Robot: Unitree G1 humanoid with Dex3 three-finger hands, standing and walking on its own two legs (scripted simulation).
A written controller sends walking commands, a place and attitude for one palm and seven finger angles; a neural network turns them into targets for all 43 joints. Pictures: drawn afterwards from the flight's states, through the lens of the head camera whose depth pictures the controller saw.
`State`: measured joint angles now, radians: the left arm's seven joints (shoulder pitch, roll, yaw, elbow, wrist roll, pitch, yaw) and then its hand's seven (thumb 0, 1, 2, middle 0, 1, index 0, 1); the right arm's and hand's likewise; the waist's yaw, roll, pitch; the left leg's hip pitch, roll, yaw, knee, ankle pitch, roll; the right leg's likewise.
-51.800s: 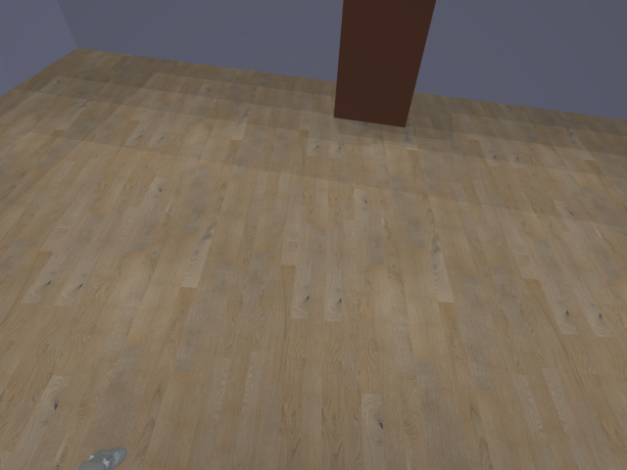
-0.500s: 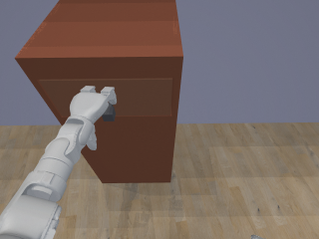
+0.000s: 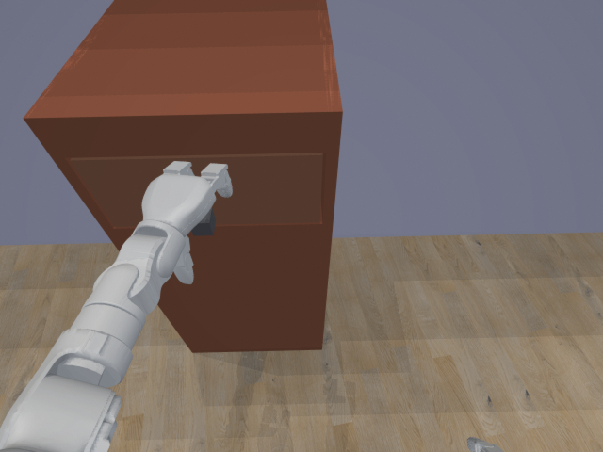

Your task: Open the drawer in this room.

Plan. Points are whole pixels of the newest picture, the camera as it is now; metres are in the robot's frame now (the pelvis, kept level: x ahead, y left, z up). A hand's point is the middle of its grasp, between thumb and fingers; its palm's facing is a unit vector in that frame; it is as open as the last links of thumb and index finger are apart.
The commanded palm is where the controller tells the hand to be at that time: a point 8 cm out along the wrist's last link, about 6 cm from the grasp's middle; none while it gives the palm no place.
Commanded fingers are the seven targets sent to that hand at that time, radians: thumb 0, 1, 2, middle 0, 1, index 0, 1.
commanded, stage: move the hooked fingers above the handle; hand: left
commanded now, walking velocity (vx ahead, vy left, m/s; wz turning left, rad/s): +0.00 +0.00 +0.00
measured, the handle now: (204, 212) +0.47 +0.18 +0.02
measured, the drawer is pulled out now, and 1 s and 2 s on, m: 0.00 0.00 0.00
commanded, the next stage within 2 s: lower the fingers behind the handle in 0.76 s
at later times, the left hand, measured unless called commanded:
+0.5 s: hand (209, 211) +0.43 +0.15 +0.07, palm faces +0.05 -0.08 -1.00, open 13.7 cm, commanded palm +0.41 +0.21 +0.13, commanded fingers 0.00 -0.50 0.30 -0.30 -1.20 -0.30 -1.20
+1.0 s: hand (164, 228) +0.41 +0.22 +0.05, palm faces -0.11 -0.01 -0.99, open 13.8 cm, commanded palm +0.40 +0.22 +0.12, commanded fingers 0.00 -0.50 0.30 -0.30 -1.20 -0.30 -1.20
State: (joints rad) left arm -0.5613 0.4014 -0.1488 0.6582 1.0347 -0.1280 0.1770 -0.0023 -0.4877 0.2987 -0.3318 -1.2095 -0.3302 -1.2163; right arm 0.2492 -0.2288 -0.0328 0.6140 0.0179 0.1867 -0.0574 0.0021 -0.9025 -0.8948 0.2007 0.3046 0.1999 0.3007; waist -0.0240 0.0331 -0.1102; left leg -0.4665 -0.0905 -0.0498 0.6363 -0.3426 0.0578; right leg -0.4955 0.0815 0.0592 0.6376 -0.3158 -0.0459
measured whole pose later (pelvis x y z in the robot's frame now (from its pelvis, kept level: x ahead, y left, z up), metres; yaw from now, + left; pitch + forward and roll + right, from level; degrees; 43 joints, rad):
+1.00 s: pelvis +0.00 -0.01 +0.00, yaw +0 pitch +10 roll +0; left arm -0.58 0.47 -0.12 0.77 1.01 -0.02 0.13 0.00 -0.49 0.30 -0.33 -1.21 -0.33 -1.21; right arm 0.26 -0.27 -0.03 0.61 0.04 0.18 -0.08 0.00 -0.90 -0.89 0.20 0.30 0.20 0.30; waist -0.02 0.03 -0.11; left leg -0.43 -0.07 -0.05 0.59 -0.32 0.04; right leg -0.47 0.09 0.06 0.59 -0.29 -0.06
